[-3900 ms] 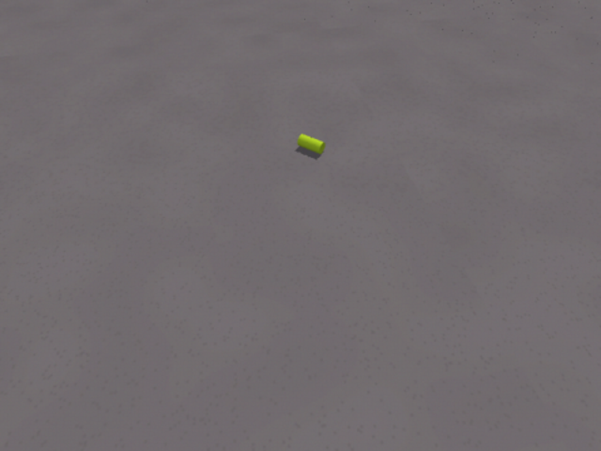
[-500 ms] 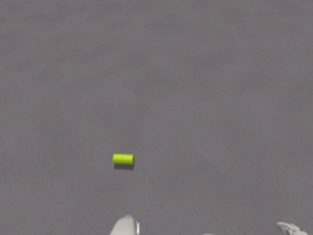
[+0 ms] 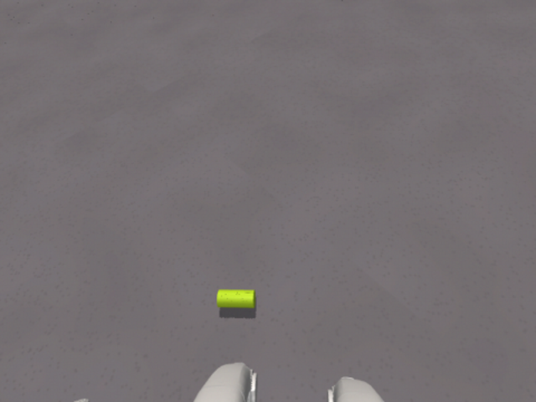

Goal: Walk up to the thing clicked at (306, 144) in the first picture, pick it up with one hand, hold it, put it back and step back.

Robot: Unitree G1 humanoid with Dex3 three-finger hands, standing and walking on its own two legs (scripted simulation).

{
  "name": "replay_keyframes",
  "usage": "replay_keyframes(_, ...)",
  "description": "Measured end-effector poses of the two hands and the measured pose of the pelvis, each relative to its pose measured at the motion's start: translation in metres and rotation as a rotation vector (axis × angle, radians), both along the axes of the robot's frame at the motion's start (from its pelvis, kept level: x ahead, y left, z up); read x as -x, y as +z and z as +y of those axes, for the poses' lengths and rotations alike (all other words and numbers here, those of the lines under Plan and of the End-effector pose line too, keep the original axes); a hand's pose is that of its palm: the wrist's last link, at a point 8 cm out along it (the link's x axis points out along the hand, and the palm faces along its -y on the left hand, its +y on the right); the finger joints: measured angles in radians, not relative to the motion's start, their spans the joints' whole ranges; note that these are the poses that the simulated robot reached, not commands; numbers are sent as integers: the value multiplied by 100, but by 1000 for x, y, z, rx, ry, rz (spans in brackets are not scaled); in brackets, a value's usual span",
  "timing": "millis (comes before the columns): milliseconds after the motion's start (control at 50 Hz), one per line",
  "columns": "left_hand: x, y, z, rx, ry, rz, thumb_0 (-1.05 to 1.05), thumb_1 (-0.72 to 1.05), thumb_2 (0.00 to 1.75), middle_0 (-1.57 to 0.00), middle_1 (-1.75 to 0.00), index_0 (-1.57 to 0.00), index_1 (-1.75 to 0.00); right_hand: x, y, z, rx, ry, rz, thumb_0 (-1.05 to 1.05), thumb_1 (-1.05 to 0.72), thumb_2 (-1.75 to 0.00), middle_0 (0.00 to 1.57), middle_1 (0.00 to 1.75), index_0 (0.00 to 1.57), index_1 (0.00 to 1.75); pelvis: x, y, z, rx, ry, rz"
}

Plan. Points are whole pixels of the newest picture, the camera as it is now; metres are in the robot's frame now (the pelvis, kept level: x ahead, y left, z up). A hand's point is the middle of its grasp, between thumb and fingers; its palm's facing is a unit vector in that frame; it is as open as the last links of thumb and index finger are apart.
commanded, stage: walk up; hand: left
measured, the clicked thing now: (236, 298) +0.51 +0.20 -0.72
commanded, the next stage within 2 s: none
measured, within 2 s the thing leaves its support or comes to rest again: neither
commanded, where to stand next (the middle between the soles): +0.13 +0.04 m, yaw -1 degrees
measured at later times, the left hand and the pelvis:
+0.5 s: hand out of the picture +0.10 +0.33 -0.16, palm faces -0.04 -0.94 -0.35, open 7.4 cm; pelvis +0.03 +0.06 +0.00, yaw -2 degrees
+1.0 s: hand out of the picture +0.13 +0.30 -0.13, palm faces -0.04 -0.94 -0.33, open 7.4 cm; pelvis +0.04 +0.05 +0.02, yaw -2 degrees
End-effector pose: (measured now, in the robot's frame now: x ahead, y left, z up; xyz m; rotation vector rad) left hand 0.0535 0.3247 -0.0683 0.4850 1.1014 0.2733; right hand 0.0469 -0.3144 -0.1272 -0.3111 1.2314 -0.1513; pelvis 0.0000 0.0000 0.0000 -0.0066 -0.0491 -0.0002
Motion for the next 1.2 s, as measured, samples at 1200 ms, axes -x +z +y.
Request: replay_keyframes(1200, -98, -23, 19, 206, 11, 80, 0, 91, 90, -21, -30, -20, -30, -49, 37, 61, 53, -80, 7, 1, -90, -90, 21, 29, 21, 30, -43, 27, 54, -7, -37, 19)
